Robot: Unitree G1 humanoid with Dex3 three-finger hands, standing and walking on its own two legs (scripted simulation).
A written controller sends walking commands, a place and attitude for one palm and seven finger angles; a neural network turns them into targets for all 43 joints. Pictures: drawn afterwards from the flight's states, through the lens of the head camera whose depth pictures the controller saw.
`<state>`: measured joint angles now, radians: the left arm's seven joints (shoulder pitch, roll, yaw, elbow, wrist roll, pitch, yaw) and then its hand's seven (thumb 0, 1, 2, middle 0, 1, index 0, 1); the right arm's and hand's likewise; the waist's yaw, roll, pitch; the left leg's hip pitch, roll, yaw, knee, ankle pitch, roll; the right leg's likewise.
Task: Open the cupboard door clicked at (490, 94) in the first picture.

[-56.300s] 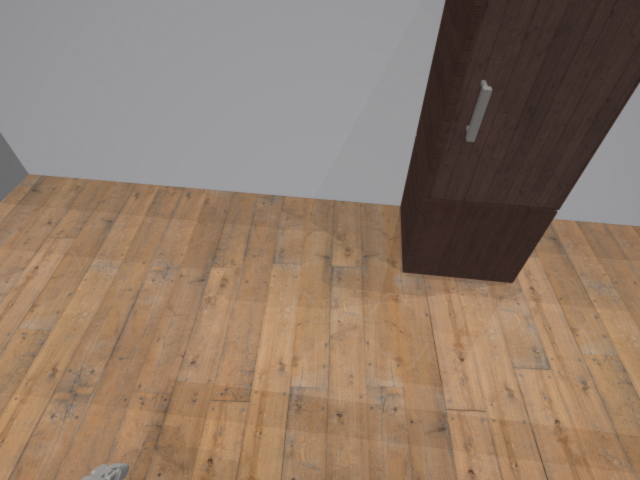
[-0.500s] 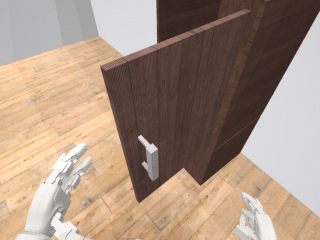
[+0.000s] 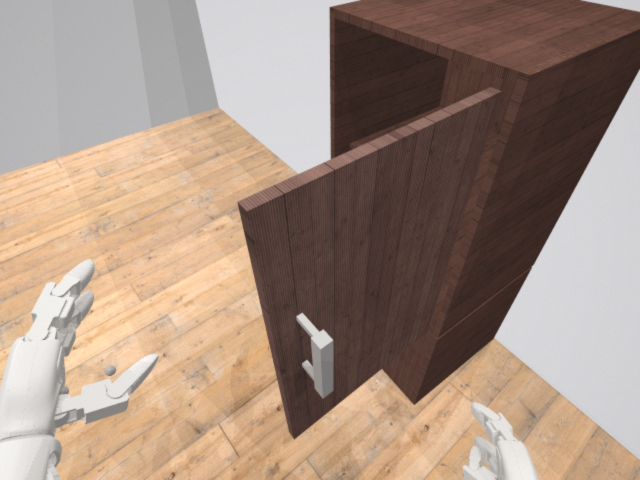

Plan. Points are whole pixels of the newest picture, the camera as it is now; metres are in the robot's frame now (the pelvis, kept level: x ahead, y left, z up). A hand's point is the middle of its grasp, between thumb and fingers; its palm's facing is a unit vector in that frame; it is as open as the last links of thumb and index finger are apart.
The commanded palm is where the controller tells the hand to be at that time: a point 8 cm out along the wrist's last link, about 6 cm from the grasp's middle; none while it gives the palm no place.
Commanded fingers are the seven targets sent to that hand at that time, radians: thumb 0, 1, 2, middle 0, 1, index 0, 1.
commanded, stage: draw the hand back to the body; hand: left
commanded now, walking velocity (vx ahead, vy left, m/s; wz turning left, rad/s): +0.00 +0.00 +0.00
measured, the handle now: (314, 356) +0.29 +0.05 -0.02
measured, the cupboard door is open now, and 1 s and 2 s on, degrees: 92 92 92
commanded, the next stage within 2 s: step back with the hand held close in 0.58 s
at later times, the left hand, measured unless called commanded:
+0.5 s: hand (87, 344) +0.19 +0.24 +0.16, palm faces +0.44 -0.81 -0.40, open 7.5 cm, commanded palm +0.14 +0.28 +0.18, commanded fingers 0.00 0.90 0.90 -0.20 -0.30 -0.20 -0.30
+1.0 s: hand (90, 351) +0.18 +0.24 +0.16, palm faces +0.33 -0.80 -0.50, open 7.4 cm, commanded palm +0.12 +0.29 +0.18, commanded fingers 0.00 0.90 0.90 -0.20 -0.30 -0.20 -0.30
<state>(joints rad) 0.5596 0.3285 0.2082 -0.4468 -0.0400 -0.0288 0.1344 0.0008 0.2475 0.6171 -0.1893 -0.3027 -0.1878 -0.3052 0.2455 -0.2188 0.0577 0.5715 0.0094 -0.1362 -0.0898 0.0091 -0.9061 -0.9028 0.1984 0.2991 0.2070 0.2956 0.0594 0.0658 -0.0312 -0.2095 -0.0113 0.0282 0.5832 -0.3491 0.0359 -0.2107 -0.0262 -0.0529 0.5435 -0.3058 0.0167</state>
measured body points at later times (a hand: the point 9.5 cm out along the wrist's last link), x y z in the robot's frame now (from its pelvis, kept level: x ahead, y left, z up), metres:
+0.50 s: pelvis +0.00 -0.01 +0.01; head -0.02 -0.03 +0.46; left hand +0.16 +0.28 +0.18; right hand +0.18 -0.23 -0.07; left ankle -0.02 +0.09 -0.73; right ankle -0.01 -0.13 -0.73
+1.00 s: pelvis -0.03 -0.01 +0.01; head -0.01 -0.02 +0.46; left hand +0.16 +0.28 +0.19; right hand +0.15 -0.26 -0.07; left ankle -0.02 +0.09 -0.73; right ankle -0.01 -0.13 -0.73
